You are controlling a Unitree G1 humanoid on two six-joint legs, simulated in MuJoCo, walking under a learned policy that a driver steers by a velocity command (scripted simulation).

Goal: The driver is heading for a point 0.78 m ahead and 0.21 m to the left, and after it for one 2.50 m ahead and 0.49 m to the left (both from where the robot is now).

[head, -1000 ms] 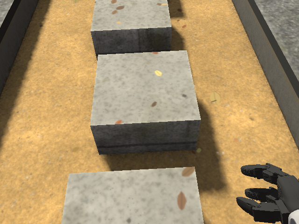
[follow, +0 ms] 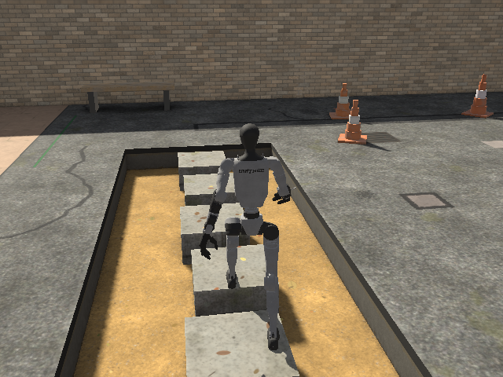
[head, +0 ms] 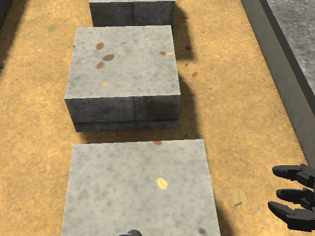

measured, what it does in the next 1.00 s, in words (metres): walks ahead, turning left: left foot, then right foot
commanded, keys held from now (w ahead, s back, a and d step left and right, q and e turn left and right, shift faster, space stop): w+shift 0.40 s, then w+q+shift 0.56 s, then w+shift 0.04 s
